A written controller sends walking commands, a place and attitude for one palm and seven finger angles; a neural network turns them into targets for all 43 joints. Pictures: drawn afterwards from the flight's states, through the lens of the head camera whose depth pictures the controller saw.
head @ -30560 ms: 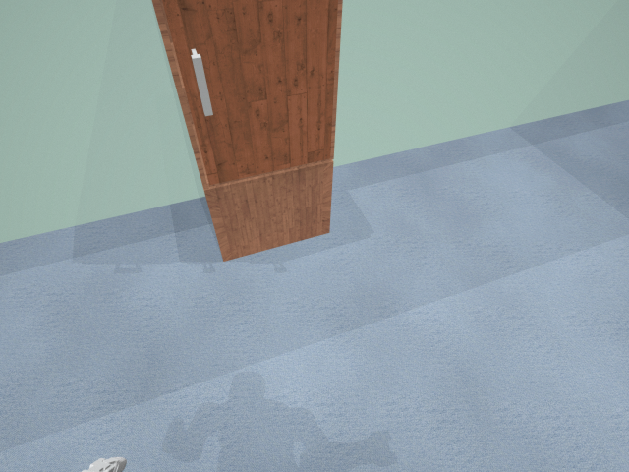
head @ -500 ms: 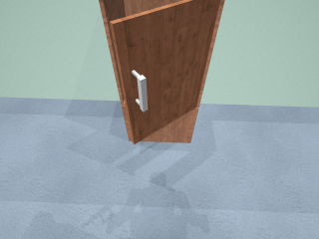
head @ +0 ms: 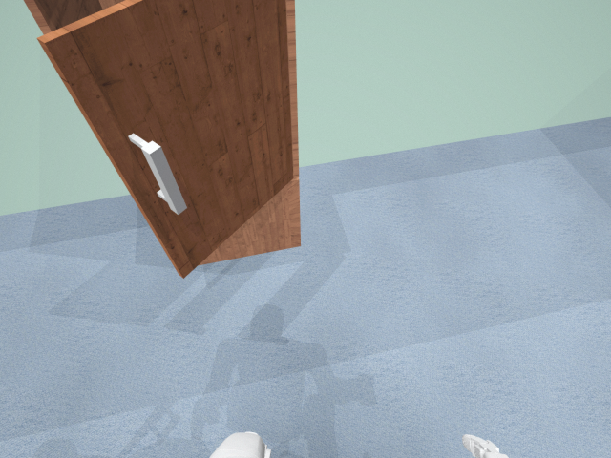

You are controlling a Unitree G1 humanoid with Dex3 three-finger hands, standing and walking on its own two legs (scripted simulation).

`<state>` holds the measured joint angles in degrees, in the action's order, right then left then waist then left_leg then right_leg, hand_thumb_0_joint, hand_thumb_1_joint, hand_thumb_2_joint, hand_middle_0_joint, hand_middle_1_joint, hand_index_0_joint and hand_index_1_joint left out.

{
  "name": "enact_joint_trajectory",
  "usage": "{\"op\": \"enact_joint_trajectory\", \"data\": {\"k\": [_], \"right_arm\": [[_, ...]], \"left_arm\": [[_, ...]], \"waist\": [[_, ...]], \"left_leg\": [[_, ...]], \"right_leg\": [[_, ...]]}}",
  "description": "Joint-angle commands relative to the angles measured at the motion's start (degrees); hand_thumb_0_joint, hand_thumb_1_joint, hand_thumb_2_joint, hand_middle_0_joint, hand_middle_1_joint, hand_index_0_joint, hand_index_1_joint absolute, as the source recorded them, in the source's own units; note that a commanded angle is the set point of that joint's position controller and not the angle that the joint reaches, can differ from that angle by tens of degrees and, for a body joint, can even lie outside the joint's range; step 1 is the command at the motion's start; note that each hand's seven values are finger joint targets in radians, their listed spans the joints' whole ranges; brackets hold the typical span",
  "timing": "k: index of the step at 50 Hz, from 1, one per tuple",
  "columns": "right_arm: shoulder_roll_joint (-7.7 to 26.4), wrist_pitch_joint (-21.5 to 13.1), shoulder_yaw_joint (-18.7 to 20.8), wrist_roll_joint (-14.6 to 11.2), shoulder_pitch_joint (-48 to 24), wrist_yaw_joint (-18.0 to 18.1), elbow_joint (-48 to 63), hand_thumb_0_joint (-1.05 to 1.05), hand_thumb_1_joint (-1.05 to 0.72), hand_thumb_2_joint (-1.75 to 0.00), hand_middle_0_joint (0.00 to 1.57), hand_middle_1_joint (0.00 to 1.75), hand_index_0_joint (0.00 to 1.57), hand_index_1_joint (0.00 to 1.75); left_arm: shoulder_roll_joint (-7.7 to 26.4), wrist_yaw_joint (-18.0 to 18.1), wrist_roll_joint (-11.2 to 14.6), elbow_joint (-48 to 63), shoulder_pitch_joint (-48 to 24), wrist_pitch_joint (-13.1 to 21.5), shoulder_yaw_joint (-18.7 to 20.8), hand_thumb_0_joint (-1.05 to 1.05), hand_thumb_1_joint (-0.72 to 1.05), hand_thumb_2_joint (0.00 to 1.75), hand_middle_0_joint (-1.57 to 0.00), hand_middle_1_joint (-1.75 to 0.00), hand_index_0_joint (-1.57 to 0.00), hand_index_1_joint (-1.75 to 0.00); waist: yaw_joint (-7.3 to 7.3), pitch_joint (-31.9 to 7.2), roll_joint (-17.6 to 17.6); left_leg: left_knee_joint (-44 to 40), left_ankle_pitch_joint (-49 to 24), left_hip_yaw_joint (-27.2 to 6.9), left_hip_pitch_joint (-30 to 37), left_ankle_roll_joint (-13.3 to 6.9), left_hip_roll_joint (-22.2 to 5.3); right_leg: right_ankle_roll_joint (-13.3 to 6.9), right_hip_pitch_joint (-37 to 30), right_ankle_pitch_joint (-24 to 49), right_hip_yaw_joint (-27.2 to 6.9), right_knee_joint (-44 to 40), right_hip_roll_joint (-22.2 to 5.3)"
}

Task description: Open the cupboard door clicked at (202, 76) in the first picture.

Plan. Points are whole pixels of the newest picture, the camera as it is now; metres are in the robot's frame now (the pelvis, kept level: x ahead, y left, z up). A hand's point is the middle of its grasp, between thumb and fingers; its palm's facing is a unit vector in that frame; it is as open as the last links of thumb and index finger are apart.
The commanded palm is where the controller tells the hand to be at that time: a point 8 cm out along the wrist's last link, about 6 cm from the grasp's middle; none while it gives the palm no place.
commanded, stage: walk to a spot facing it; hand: left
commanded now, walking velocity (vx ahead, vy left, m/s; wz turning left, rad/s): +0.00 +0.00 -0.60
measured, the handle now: (158, 175) +0.52 +0.31 +0.00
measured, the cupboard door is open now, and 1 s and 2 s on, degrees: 39 39 39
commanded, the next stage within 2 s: none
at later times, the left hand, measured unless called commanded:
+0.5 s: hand (203, 429) +0.16 +0.18 -0.17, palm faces -0.29 -0.91 -0.30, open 7.3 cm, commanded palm none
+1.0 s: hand (276, 387) +0.23 +0.08 -0.17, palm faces -0.59 -0.77 -0.26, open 7.4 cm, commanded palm none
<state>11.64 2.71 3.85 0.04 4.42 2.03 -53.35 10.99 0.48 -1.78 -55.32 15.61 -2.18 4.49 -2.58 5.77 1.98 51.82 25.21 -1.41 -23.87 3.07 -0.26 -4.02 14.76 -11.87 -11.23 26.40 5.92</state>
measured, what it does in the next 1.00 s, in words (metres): steps on the spot, turning right: left foot, then right foot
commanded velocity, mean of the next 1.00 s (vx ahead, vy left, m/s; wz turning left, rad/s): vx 0.01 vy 0.00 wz -0.60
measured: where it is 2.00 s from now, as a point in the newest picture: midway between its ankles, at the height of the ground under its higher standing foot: (417, 454)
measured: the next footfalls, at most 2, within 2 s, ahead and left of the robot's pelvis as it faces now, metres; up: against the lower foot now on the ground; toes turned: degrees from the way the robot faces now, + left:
left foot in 0.12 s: +0.05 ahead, +0.17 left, +0.00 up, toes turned -6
right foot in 0.40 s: +0.05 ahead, -0.13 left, +0.00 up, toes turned -16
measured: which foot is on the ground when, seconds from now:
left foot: up 0.00-0.10, down 0.12-0.38, up 0.40-0.66, down 0.68-0.98, up 1.00-1.00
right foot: down 0.00-0.12, up 0.14-0.38, down 0.40-0.68, up 0.70-0.96, down 0.98-1.00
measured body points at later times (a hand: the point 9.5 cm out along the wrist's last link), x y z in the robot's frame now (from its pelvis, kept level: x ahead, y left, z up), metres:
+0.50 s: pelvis +0.00 -0.01 -0.02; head +0.05 -0.03 +0.42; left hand +0.18 +0.23 -0.15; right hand -0.02 -0.29 -0.17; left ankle +0.01 +0.15 -0.69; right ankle +0.01 -0.12 -0.74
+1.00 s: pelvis +0.02 -0.03 -0.02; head +0.06 -0.07 +0.42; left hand +0.26 +0.12 -0.15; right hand -0.11 -0.25 -0.17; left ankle +0.08 +0.11 -0.74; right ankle -0.05 -0.11 -0.75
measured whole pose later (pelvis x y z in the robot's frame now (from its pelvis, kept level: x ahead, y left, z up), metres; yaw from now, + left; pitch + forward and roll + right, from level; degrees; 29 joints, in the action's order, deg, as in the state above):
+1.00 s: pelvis +0.02 -0.03 -0.02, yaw -36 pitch +1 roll +0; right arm 12.2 1.0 2.4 0.9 16.5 1.2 -52.4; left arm 14.5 -1.9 -1.3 -50.5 8.2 -2.1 3.8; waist 1.2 5.4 -0.4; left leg 40.7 24.4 9.3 -16.8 4.3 -9.6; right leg -2.0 17.4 -17.2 3.1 34.7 0.0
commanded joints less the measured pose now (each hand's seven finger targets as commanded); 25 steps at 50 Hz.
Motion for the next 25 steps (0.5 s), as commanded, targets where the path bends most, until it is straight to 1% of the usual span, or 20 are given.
{"op": "enact_joint_trajectory", "data": {"k": [1,3,4,5,6,7,8,9,11,13,15,16,17,18,19,20,21,22,24,25], "right_arm": [[4.4,-2.2,0.8,-0.2,1.2,0.5,4.8,0.00,-0.90,-0.90,0.20,0.30,0.20,0.30],[5.0,-2.7,0.8,-0.3,5.4,0.8,3.6,0.00,-0.90,-0.90,0.20,0.30,0.20,0.30],[6.7,-3.2,1.0,-0.2,8.2,1.1,3.0,0.00,-0.90,-0.90,0.20,0.30,0.20,0.30],[11.8,-3.8,1.9,0.7,8.8,1.4,3.3,0.00,-0.90,-0.90,0.20,0.30,0.20,0.30],[15.0,-3.5,2.3,1.4,9.9,1.6,4.4,0.00,-0.90,-0.90,0.20,0.30,0.20,0.30],[15.4,-3.2,2.2,1.5,8.3,1.6,6.3,0.00,-0.90,-0.90,0.20,0.30,0.20,0.30],[13.4,-3.6,1.6,2.4,8.3,1.1,5.3,0.00,-0.90,-0.90,0.20,0.30,0.20,0.30],[12.1,-3.5,1.2,2.4,7.1,1.1,5.8,0.00,-0.90,-0.90,0.20,0.30,0.20,0.30],[10.6,-3.4,0.8,2.4,5.0,1.0,6.5,0.00,-0.90,-0.90,0.20,0.30,0.20,0.30],[11.7,-3.4,1.2,2.4,7.5,1.0,6.0,0.00,-0.90,-0.90,0.20,0.30,0.20,0.30],[13.2,-3.1,1.7,2.1,8.9,0.6,5.3,0.00,-0.90,-0.90,0.20,0.30,0.20,0.30],[13.5,-2.9,1.9,2.0,8.5,0.5,5.5,0.00,-0.90,-0.90,0.20,0.30,0.20,0.30],[13.6,-2.7,2.0,1.8,8.1,0.2,5.7,0.00,-0.90,-0.90,0.20,0.30,0.20,0.30],[13.1,-2.5,2.0,1.4,7.3,0.0,6.2,0.00,-0.90,-0.90,0.20,0.30,0.20,0.30],[8.3,-2.4,1.2,0.7,7.3,-0.4,8.1,0.00,-0.90,-0.90,0.20,0.30,0.20,0.30],[8.6,-1.9,0.5,0.3,5.1,-0.1,9.4,0.00,-0.90,-0.90,0.20,0.30,0.20,0.30],[8.4,-1.8,0.6,0.3,3.5,-0.1,9.2,0.00,-0.90,-0.90,0.20,0.30,0.20,0.30],[8.8,-1.7,0.9,0.4,3.2,-0.1,8.4,0.00,-0.90,-0.90,0.20,0.30,0.20,0.30],[8.0,-1.6,0.6,0.6,4.3,-0.5,6.8,0.00,-0.90,-0.90,0.20,0.30,0.20,0.30],[7.0,-1.4,0.4,0.6,5.3,-0.7,6.2,0.00,-0.90,-0.90,0.20,0.30,0.20,0.30]], "left_arm": [[12.6,0.8,0.0,4.4,1.2,0.8,3.6,0.00,0.90,0.90,-0.20,-0.30,-0.20,-0.30],[12.2,0.7,0.4,5.2,-1.3,0.6,3.3,0.00,0.90,0.90,-0.20,-0.30,-0.20,-0.30],[10.8,0.6,0.8,5.9,-2.5,0.6,2.9,0.00,0.90,0.90,-0.20,-0.30,-0.20,-0.30],[7.7,0.1,1.4,7.1,-1.5,0.5,2.2,0.00,0.90,0.90,-0.20,-0.30,-0.20,-0.30],[7.5,-0.7,1.1,8.6,-2.8,0.8,1.9,0.00,0.90,0.90,-0.20,-0.30,-0.20,-0.30],[8.7,-1.3,0.5,10.5,-3.3,1.3,2.2,0.00,0.90,0.90,-0.20,-0.30,-0.20,-0.30],[8.8,-1.4,-0.2,9.0,-4.4,0.7,2.4,0.00,0.90,0.90,-0.20,-0.30,-0.20,-0.30],[8.4,-1.6,0.1,8.8,-4.7,0.3,2.6,0.00,0.90,0.90,-0.20,-0.30,-0.20,-0.30],[7.3,-2.3,0.6,9.2,-5.3,0.0,1.9,0.00,0.90,0.90,-0.20,-0.30,-0.20,-0.30],[6.5,-2.7,0.6,9.7,-6.5,0.2,1.2,0.00,0.90,0.90,-0.20,-0.30,-0.20,-0.30],[6.6,-2.9,0.7,9.6,-6.2,0.4,0.9,0.00,0.90,0.90,-0.20,-0.30,-0.20,-0.30],[6.9,-3.0,0.7,9.3,-5.1,0.6,1.1,0.00,0.90,0.90,-0.20,-0.30,-0.20,-0.30],[7.8,-3.0,0.7,8.8,-3.0,0.7,1.2,0.00,0.90,0.90,-0.20,-0.30,-0.20,-0.30],[10.2,-2.8,0.6,7.7,0.6,1.0,1.9,0.00,0.90,0.90,-0.20,-0.30,-0.20,-0.30],[17.3,-1.8,-0.1,7.2,3.7,1.5,3.3,0.00,0.90,0.90,-0.20,-0.30,-0.20,-0.30],[21.0,-1.0,0.6,6.4,6.5,1.4,3.6,0.00,0.90,0.90,-0.20,-0.30,-0.20,-0.30],[19.7,-0.5,0.4,7.1,4.3,0.8,3.5,0.00,0.90,0.90,-0.20,-0.30,-0.20,-0.30],[17.6,0.1,0.2,8.0,0.3,0.5,3.5,0.00,0.90,0.90,-0.20,-0.30,-0.20,-0.30],[14.9,0.3,-0.1,9.4,-4.6,0.4,2.6,0.00,0.90,0.90,-0.20,-0.30,-0.20,-0.30],[14.7,0.3,-0.1,9.6,-5.5,0.6,2.3,0.00,0.90,0.90,-0.20,-0.30,-0.20,-0.30]], "waist": [[0.94,-8.7,6.1],[2.97,-9.7,5.2],[4.51,-10.7,2.1],[4.18,-10.6,-11.5],[4.22,-8.6,-18.2],[3.39,-6.5,-9.9],[3.20,-6.6,-10.9],[2.41,-5.3,-14.5],[1.53,-5.4,-14.2],[2.93,-7.9,-14.5],[3.38,-8.7,-14.3],[2.60,-8.3,-14.3],[1.53,-7.9,-12.4],[-0.55,-8.5,-7.7],[-1.83,-9.7,13.5],[-4.27,-11.1,18.4],[-3.36,-8.8,12.9],[-1.73,-8.8,13.9],[0.93,-8.0,8.8],[1.81,-8.1,6.7]], "left_leg": [[-10.1,-0.8,-0.9,0.7,-0.7,0.7],[-22.5,-8.0,-0.5,10.6,-0.9,1.1],[-29.6,-11.7,-2.6,20.2,-1.8,-2.4],[-35.3,-12.3,-16.4,27.8,-6.4,-15.1],[-37.8,-19.8,-25.8,24.6,-13.4,-27.5],[-35.9,-20.8,-25.4,15.9,-16.7,-29.9],[-35.3,-26.1,-21.1,15.2,-15.4,-25.1],[-33.6,-30.4,-14.4,13.3,-13.6,-21.8],[-30.2,-38.6,-3.7,14.7,-11.0,-16.7],[-26.9,-44.6,0.1,17.2,-9.6,-16.0],[-24.9,-42.2,1.7,16.3,-8.6,-16.4],[-23.0,-39.6,2.3,14.7,-7.7,-16.5],[-19.9,-36.0,3.6,12.0,-6.0,-15.6],[-12.8,-27.9,5.9,6.1,-3.4,-13.3],[1.9,-4.4,11.9,-6.9,0.6,-4.8],[11.9,14.7,5.0,-9.5,0.6,-3.0],[16.0,11.5,0.9,-11.3,-0.1,-4.1],[17.2,7.9,0.5,-12.0,-0.1,-5.0],[14.0,2.7,1.0,-6.8,0.3,-5.0],[10.0,1.8,1.7,-3.8,0.4,-4.4]], "right_leg": [[-7.0,-7.8,22.4,-18.5,-3.8,-14.9],[-3.7,-2.7,21.4,-16.9,-0.8,-12.3],[-1.0,4.8,14.3,-14.2,2.0,-9.4],[2.4,16.8,-3.1,-6.1,9.6,-1.6],[5.5,20.7,-23.5,5.1,23.6,-0.7],[6.7,18.8,-22.7,6.7,31.4,-4.3],[6.8,19.1,-21.0,7.2,37.3,-3.6],[7.1,19.1,-18.5,7.4,39.7,-5.3],[7.3,17.5,-16.1,10.4,35.3,-6.5],[6.7,12.9,-14.8,14.1,25.6,-6.0],[5.9,7.3,-12.4,16.4,18.7,-4.7],[5.4,3.9,-9.8,16.6,14.4,-4.7],[4.9,-0.6,-4.4,17.2,8.7,-4.2],[3.5,-8.9,5.3,14.0,2.2,-6.5],[-2.2,-17.0,21.4,-8.5,-4.8,-21.5],[-9.2,-14.3,27.2,-17.3,-7.2,-29.3],[-10.6,-10.5,12.8,-16.7,-7.4,-26.4],[-10.0,-9.1,7.6,-16.4,-7.1,-23.8],[-7.8,-2.3,6.3,-10.4,-6.5,-20.2],[-7.4,0.1,6.1,-9.1,-6.5,-19.2]]}}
